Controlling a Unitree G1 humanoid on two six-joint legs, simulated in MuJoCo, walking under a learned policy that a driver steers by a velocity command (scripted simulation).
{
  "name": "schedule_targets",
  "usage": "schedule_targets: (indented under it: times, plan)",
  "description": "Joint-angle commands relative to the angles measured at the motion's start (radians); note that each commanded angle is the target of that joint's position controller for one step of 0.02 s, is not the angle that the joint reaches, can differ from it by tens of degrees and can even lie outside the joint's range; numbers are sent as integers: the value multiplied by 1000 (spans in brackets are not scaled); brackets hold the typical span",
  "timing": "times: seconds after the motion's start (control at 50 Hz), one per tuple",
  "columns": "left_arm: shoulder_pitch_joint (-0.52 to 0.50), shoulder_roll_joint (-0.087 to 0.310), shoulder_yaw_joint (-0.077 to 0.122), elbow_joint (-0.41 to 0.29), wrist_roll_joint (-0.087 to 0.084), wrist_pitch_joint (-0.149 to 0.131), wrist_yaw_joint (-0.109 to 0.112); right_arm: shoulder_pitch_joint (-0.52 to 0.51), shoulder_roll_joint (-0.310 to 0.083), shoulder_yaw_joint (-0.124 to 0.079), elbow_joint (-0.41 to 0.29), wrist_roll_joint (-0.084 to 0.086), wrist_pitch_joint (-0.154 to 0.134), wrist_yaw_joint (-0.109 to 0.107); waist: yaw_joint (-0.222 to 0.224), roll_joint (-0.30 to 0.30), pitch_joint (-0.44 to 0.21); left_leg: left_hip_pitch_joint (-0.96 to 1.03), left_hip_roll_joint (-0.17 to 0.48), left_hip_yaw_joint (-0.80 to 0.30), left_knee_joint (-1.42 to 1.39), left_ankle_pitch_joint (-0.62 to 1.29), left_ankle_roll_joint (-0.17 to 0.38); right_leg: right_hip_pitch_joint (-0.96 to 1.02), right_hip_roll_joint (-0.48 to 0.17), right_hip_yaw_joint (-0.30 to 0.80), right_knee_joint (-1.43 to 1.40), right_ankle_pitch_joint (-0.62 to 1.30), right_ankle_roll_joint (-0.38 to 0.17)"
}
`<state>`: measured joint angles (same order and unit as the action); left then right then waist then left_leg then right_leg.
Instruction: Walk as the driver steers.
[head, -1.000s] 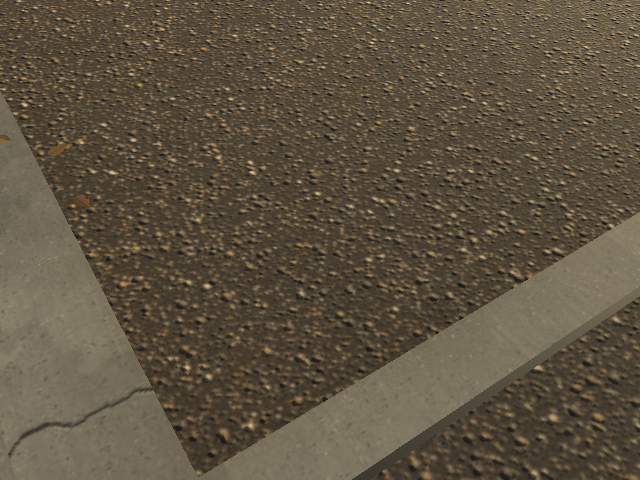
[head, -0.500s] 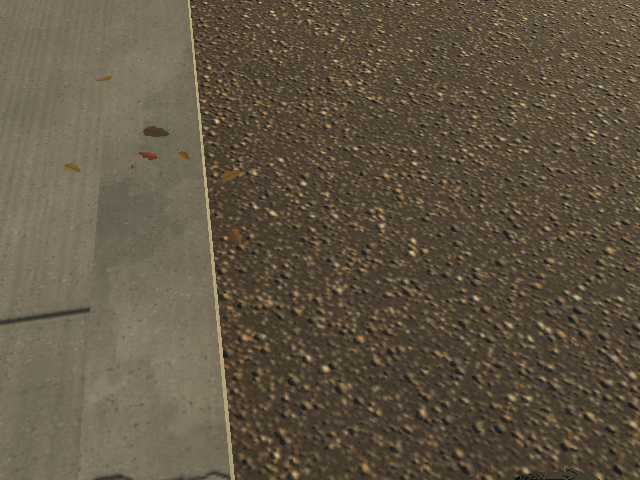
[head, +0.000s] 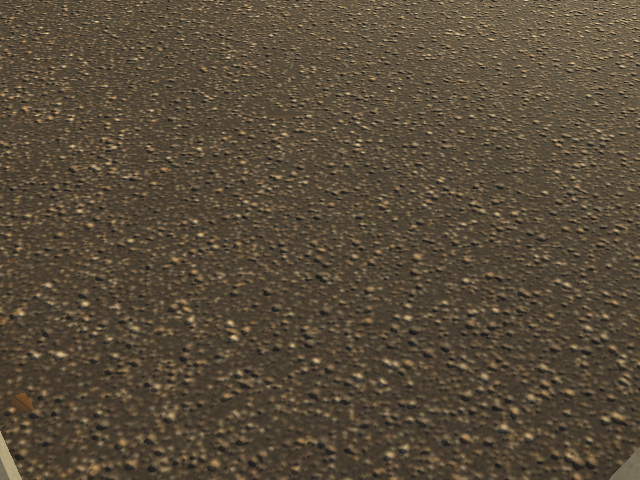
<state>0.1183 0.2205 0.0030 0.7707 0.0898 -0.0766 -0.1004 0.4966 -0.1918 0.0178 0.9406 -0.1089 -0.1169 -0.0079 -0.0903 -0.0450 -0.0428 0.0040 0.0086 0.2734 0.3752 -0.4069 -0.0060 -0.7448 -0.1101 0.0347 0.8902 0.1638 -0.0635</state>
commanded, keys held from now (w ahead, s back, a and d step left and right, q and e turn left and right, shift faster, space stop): w+e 1.00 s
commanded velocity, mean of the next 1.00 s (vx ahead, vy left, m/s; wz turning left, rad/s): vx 0.50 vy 0.00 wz -0.58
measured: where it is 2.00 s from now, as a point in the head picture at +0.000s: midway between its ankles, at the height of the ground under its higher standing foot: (512, 288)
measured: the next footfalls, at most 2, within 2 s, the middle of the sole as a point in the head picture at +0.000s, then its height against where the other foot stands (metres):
right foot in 0.24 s outside the picture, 0.13 m lower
left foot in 0.68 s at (332, 434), level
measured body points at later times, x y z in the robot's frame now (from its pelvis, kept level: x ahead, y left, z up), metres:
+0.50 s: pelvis +0.34 -0.10 -0.12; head +0.38 -0.12 +0.32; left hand +0.49 +0.13 -0.25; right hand +0.43 -0.41 -0.22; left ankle +0.50 +0.05 -0.78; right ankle +0.32 -0.17 -0.86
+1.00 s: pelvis +0.61 -0.15 -0.11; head +0.62 -0.16 +0.34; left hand +0.90 -0.04 -0.21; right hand +0.47 -0.40 -0.23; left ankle +0.65 -0.04 -0.86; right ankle +0.61 -0.36 -0.78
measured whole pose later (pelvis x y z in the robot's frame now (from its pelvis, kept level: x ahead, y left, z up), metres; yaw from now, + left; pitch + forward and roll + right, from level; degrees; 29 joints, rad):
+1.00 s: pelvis +0.61 -0.15 -0.11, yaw -37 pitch +2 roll +2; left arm 0.16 0.28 0.11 0.72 -0.02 -0.01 0.00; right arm 0.35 -0.23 -0.10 0.83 0.00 -0.10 -0.01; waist -0.06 -0.04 0.00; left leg -0.12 0.01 0.14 0.30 -0.21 0.01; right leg -0.73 -0.07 0.08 0.96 -0.11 -0.03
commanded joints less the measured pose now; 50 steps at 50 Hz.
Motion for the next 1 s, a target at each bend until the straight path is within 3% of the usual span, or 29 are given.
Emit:
schedule_targets:
  times: [0.02, 0.06, 0.08, 0.12, 0.16, 0.18, 0.2, 0.22, 0.24, 0.26, 0.28, 0.3, 0.32, 0.34, 0.38, 0.4, 0.44, 0.5, 0.54, 0.6, 0.64, 0.68, 0.7, 0.72, 0.74, 0.78, 0.84, 0.92, 1.0]
  plan:
    - [-100, 28, 9, -78, -6, -10, 4, 99, -94, -6, 4, 4, -9, -16, -19, 83, 141, 198, 328, -172, -24, 367, 191, -264, -46, 27, -73, 23, 0]
    - [-186, 25, 10, -101, 3, -12, -5, 174, -71, 0, 26, 18, -8, -23, -71, 78, 186, 223, 290, -122, -3, 297, 174, -261, -32, -51, -176, 63, -9]
    - [-228, 9, -3, -91, -8, -12, -11, 178, -64, 3, 39, 21, -2, -25, -85, 58, 235, 143, 248, -73, -16, 208, 146, -157, -38, -65, -359, 184, -10]
    - [-245, 1, -12, -87, -11, 1, -12, 160, -118, -6, 40, 3, 21, -6, -70, 84, 268, 5, 267, -78, -52, 166, 169, 63, 8, -104, -339, 154, -4]
    - [-214, 37, -7, -59, 5, 13, -4, 151, -149, -16, 58, 16, 25, 0, -47, 32, 277, 71, 263, -44, -1, 197, 158, 94, 5, -97, -421, 105, 3]
    - [-205, 104, 40, -80, -189, 16, -9, 19, -255, -79, 50, 176, 59, -14, 35, 9, 366, -18, 261, -38, 178, 515, 79, 139, 86, -88, -436, 25, -36]
    - [-1, 140, 60, -16, -180, 13, -4, 24, -272, -82, 41, 173, 69, -21, 120, 19, 187, -33, 244, -6, 406, 667, 57, 400, 127, -124, -416, 92, -57]
    - [218, 170, 90, 57, -152, 23, 12, 7, -251, -84, 34, 157, 67, -19, 217, 60, 46, -167, 196, -1, 663, 654, 20, 726, 137, -122, -398, 154, -88]
    - [316, 235, 114, 100, -130, 39, 40, 40, -175, -81, 26, 135, 57, -13, 225, -43, -16, -481, 70, -37, 1060, -56, -57, 1041, 19, 36, -328, 422, -131]
    - [325, 317, 112, 90, -94, 34, 52, 145, -96, -61, -28, 103, 31, 2, 137, -255, -242, -742, 38, -215, 1390, -436, -75, 1376, -98, 209, -64, 844, -212]
    - [372, 308, 122, 79, -111, 44, 43, 88, -134, -54, -98, 143, -2, 13, 214, -228, -504, -810, 30, -369, 1430, -359, -84, 1489, -198, 444, -193, 480, -389]
    - [422, 281, 128, 98, -114, 58, 53, -30, -138, -56, -147, 175, -23, 5, 244, -154, -481, -860, 45, -372, 1362, -283, -60, 1394, -204, 560, -403, -7, -373]
    - [274, 236, 115, 64, -120, 52, 65, -100, -137, -61, -165, 179, -31, -17, 184, -10, -317, -866, 84, -373, 1181, -70, -42, 1149, -184, 569, -531, -287, -314]
    - [125, 189, 100, 13, -114, 41, 72, -129, -132, -68, -160, 156, -15, -42, 127, 85, -161, -812, 93, -367, 1136, 50, -54, 876, -185, 557, -568, -198, -296]
    - [59, 175, 97, -8, -84, 24, 75, -63, -137, -83, -158, 110, 18, -57, 47, 101, -120, -682, 138, -415, 1077, 38, -101, 597, -206, 553, -556, 36, -336]
    - [47, 168, 95, -8, -80, 18, 78, -52, -149, -96, -163, 109, 28, -55, 19, 80, -90, -642, 157, -422, 989, 40, -107, 493, -179, 484, -561, 26, -318]
    - [50, 161, 93, -4, -92, 10, 96, -163, -159, -103, -205, 101, 34, -50, 28, 21, -6, -650, 168, -403, 801, 102, -108, 372, -109, 372, -568, 43, -275]
    - [90, 177, 105, -4, -112, 19, 132, -324, -114, -91, -255, 81, 18, -34, 75, 2, 0, -565, 106, -352, 504, 390, -86, 318, 23, 229, -545, 8, -203]
    - [126, 174, 109, -2, -120, 30, 138, -417, -104, -87, -276, 96, 10, -22, 111, -9, 0, -462, 33, -317, 337, 548, -83, 300, 64, 200, -533, -80, -174]
    - [177, 163, 117, 7, -128, 37, 135, -501, -130, -99, -323, 120, 12, -15, 128, -39, 33, -440, -1, -327, 240, 462, -75, 364, 35, 287, -497, -234, -163]
    - [189, 158, 120, -2, -128, 38, 134, -477, -161, -116, -333, 124, -2, -5, 104, -63, 28, -403, -5, -339, 179, 365, -36, 444, 12, 367, -442, -316, -146]
    - [175, 102, 104, -22, -120, 29, 126, -295, -206, -143, -303, 110, -18, -4, 4, -56, -55, -158, 37, -360, 147, 321, 42, 425, 82, 326, -229, -250, -91]
    - [262, 23, 84, -40, -105, 18, 118, -151, -274, -161, -289, 93, -24, -3, -2, 150, -203, 178, 253, -600, 162, 301, 145, 209, 189, 221, 102, -519, -35]
    - [305, 50, 80, -66, -140, 9, 116, -38, -311, -177, -244, 97, -18, 10, -1, 468, -309, 346, 444, -1117, -47, -95, 289, -60, 233, 156, 385, -799, -2]
    - [246, 159, 110, -49, -146, 11, 120, -79, -214, -155, -269, 108, -16, 8, -23, 296, -175, 273, 413, -1118, -100, -331, 257, -170, 165, 177, 488, -731, 4]
    - [89, 162, 116, -89, -116, 34, 121, -221, -161, -134, -276, 100, 5, -1, 15, 141, 23, -25, 322, -796, -116, -125, 187, -132, 84, 106, 450, -545, 4]
    - [138, 110, 118, -82, -114, 54, 110, -310, -120, -125, -259, 102, 7, 1, 93, 181, 36, -229, 238, -545, -183, 97, 150, 43, 31, 79, 336, -463, 12]
    - [72, 88, 113, -107, -105, 66, 110, -255, -159, -144, -213, 106, -6, -5, 82, 123, 29, -159, 275, -406, -221, 282, 182, -23, 16, 94, 189, -331, 33]
    - [-21, 73, 104, -120, -108, 57, 86, -234, -190, -156, -185, 111, 2, -13, 54, 126, 45, -102, 261, -260, -229, 335, 156, 2, 19, 43, -28, -178, 45]
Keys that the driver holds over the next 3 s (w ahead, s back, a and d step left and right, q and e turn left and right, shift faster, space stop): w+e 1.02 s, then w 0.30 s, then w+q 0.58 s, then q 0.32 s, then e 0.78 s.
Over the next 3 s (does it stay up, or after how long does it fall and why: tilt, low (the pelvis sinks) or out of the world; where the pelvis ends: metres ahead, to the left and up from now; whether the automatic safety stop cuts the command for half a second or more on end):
stays up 1.16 -0.67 -0.12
